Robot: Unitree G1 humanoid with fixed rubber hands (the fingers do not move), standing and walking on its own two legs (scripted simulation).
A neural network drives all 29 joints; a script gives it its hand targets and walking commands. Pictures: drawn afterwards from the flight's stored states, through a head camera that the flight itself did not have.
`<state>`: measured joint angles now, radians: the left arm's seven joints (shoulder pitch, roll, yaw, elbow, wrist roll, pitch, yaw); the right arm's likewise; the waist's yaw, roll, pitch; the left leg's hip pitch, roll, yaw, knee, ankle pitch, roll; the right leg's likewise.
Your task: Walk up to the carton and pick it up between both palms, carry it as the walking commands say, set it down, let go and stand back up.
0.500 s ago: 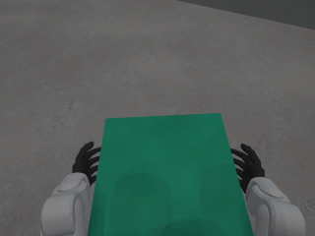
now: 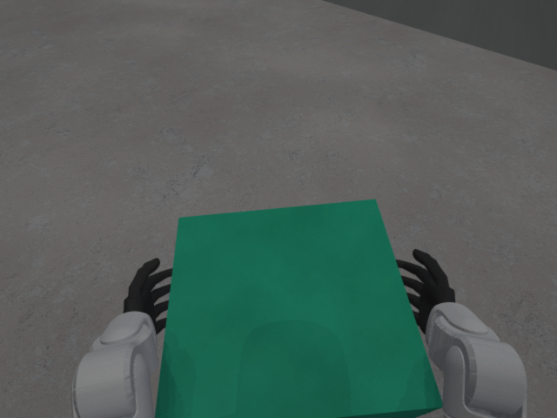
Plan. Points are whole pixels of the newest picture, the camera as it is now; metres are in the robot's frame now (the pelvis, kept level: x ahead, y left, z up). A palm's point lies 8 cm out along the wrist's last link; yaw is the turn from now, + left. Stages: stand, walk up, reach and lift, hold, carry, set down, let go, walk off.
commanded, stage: carry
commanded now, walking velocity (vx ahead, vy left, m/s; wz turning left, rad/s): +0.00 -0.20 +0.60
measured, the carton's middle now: (288, 325) +0.27 +0.00 +0.01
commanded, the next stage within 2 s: none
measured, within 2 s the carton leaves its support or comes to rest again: neither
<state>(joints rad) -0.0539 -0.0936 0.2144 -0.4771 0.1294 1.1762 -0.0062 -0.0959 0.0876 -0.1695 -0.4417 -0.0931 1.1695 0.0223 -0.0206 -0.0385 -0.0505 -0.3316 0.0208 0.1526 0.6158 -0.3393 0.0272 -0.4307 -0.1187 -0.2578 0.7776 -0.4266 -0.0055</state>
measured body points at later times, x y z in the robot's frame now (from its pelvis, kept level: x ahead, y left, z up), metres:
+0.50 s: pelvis -0.04 -0.13 +0.01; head +0.00 -0.16 +0.46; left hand +0.17 +0.10 +0.09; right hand +0.26 -0.25 +0.07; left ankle -0.09 -0.01 -0.64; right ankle +0.00 -0.22 -0.72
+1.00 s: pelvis -0.05 -0.24 +0.01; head -0.02 -0.22 +0.46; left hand +0.07 +0.07 +0.08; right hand +0.27 -0.24 +0.09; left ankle -0.11 -0.09 -0.72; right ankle +0.03 -0.36 -0.69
